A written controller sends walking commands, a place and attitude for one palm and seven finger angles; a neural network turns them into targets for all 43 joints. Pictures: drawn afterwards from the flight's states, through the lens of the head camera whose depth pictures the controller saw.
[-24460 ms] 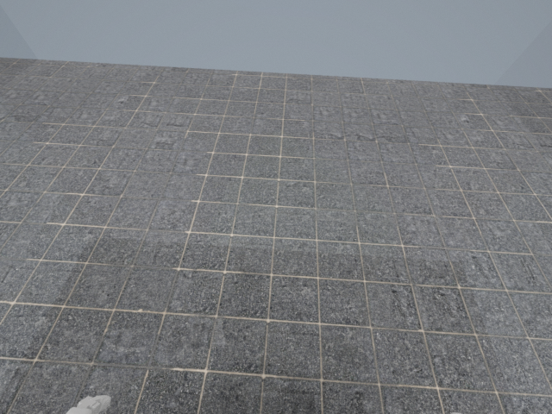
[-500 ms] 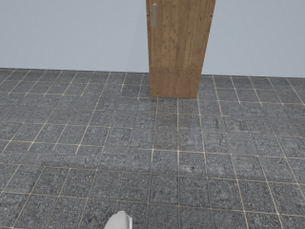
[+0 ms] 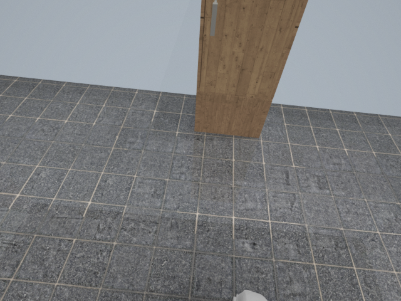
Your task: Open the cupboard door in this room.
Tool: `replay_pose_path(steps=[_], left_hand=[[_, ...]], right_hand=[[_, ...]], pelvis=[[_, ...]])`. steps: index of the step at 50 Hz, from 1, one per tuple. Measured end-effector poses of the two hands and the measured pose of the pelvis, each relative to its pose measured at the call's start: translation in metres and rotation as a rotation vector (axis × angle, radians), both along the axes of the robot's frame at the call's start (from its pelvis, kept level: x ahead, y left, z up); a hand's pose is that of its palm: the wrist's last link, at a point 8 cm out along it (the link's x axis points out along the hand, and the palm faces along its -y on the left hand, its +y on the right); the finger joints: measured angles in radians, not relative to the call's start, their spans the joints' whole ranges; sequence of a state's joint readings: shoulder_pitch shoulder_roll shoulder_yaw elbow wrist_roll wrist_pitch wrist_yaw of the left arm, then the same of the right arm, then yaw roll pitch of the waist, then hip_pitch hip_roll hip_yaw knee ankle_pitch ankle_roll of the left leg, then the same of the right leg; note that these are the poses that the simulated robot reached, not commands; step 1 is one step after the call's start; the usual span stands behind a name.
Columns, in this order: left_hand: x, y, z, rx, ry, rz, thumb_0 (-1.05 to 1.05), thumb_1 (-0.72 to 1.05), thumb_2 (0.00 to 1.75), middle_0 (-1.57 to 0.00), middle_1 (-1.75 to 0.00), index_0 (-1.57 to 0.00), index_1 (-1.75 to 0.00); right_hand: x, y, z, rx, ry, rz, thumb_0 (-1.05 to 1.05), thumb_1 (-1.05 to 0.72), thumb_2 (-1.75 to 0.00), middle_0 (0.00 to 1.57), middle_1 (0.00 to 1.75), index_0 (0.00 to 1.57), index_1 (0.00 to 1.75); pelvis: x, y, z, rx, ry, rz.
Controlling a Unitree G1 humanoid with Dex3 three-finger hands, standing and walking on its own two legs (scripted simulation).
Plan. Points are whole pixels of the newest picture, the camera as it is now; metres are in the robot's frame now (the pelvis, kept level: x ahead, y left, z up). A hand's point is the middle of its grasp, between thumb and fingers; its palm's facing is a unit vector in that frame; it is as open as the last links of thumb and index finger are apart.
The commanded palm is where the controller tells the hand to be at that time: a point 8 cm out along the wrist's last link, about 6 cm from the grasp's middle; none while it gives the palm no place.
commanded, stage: stand and wait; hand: left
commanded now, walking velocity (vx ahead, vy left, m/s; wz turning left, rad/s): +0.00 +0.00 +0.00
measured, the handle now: (214, 17) +1.23 +0.03 +0.02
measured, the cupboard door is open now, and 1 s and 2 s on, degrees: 0 0 0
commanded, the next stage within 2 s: look at it before walking up in 0.92 s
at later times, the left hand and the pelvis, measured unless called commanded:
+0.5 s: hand out of the picture +0.07 +0.12 -0.16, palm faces +0.05 -0.97 -0.24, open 7.2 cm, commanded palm none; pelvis +0.04 -0.06 +0.01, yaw +0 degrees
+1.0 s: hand out of the picture -0.01 +0.05 -0.17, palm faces +0.09 -0.99 -0.14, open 7.4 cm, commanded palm none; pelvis +0.04 -0.08 +0.01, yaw +1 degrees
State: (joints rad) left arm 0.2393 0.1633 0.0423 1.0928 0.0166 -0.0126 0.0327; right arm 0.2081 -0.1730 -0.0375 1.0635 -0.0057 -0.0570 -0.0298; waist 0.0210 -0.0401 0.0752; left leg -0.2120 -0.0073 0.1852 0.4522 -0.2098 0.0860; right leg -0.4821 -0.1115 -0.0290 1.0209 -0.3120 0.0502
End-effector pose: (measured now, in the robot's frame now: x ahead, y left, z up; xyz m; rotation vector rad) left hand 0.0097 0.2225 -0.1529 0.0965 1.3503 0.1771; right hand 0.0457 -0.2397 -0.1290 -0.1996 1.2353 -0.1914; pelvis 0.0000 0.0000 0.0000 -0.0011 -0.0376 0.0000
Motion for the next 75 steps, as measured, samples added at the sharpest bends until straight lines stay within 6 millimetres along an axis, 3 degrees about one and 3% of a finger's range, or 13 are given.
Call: replay_pose_path(steps=[3,7,10,13,20,26,33,40,47,65,75], left_hand=[[0.043,0.003,0.006,0.028,-0.085,-0.021,0.00,0.92,0.90,-0.20,-0.30,-0.20,-0.30],[0.081,-0.006,0.014,0.049,-0.141,-0.064,0.00,0.92,0.90,-0.20,-0.30,-0.19,-0.30],[0.094,-0.020,0.015,0.062,-0.154,-0.092,0.00,0.92,0.90,-0.20,-0.30,-0.19,-0.30],[0.096,-0.033,0.023,0.066,-0.145,-0.100,-0.01,0.93,0.90,-0.20,-0.30,-0.20,-0.30],[0.079,-0.046,0.025,0.080,-0.093,-0.060,-0.01,0.95,0.90,-0.20,-0.30,-0.20,-0.30],[0.041,-0.062,0.020,0.064,0.002,-0.023,-0.01,0.95,0.90,-0.20,-0.30,-0.20,-0.30],[-0.005,-0.095,0.013,-0.003,0.108,0.016,0.00,0.92,0.90,-0.20,-0.30,-0.20,-0.30],[-0.030,-0.120,0.010,-0.055,0.160,0.043,0.00,0.91,0.90,-0.20,-0.30,-0.20,-0.30],[-0.030,-0.122,0.011,-0.055,0.152,0.049,0.00,0.91,0.90,-0.20,-0.30,-0.20,-0.30],[0.004,-0.089,0.011,-0.013,0.076,0.013,0.00,0.91,0.90,-0.20,-0.30,-0.20,-0.30],[0.004,-0.077,0.009,-0.023,0.086,0.009,0.00,0.91,0.90,-0.20,-0.30,-0.20,-0.30]], right_hand=[[-0.016,-0.002,-0.004,0.015,0.062,-0.022,-0.02,-0.95,-0.90,0.20,0.30,0.20,0.29],[-0.033,0.000,-0.015,0.063,0.118,-0.058,-0.01,-0.93,-0.90,0.20,0.30,0.19,0.29],[-0.042,0.002,-0.027,0.112,0.152,-0.086,-0.01,-0.92,-0.90,0.20,0.30,0.19,0.29],[-0.048,0.006,-0.031,0.157,0.180,-0.102,0.00,-0.92,-0.90,0.20,0.30,0.19,0.29],[-0.053,0.005,-0.025,0.200,0.232,-0.085,0.00,-0.91,-0.90,0.20,0.30,0.19,0.29],[-0.047,-0.014,-0.023,0.177,0.242,-0.072,0.00,-0.91,-0.90,0.20,0.30,0.19,0.29],[-0.030,-0.040,-0.019,0.127,0.216,-0.049,0.00,-0.91,-0.90,0.20,0.30,0.19,0.29],[-0.018,-0.050,-0.017,0.104,0.192,-0.028,0.00,-0.91,-0.90,0.20,0.30,0.19,0.29],[-0.019,-0.044,-0.018,0.118,0.193,-0.025,0.00,-0.92,-0.90,0.20,0.30,0.19,0.29],[-0.048,-0.019,-0.016,0.142,0.252,-0.061,0.00,-0.91,-0.90,0.20,0.30,0.19,0.29],[-0.044,-0.011,-0.014,0.125,0.238,-0.061,0.00,-0.91,-0.90,0.20,0.30,0.19,0.29]], pelvis=[[0.010,-0.005,0.001,0.007,0.001,0.004],[0.021,-0.015,-0.001,0.020,0.001,0.000],[0.028,-0.026,-0.005,0.032,0.001,-0.014],[0.033,-0.033,-0.001,0.017,0.001,-0.006],[0.041,-0.053,0.004,0.022,0.011,0.002],[0.044,-0.066,0.005,0.019,0.008,0.008],[0.044,-0.076,0.005,0.014,0.002,0.014],[0.042,-0.081,0.006,0.009,0.003,0.019],[0.041,-0.082,0.006,0.005,0.005,0.022],[0.043,-0.067,0.006,0.005,0.008,0.018],[0.043,-0.055,0.006,0.005,0.008,0.015]])
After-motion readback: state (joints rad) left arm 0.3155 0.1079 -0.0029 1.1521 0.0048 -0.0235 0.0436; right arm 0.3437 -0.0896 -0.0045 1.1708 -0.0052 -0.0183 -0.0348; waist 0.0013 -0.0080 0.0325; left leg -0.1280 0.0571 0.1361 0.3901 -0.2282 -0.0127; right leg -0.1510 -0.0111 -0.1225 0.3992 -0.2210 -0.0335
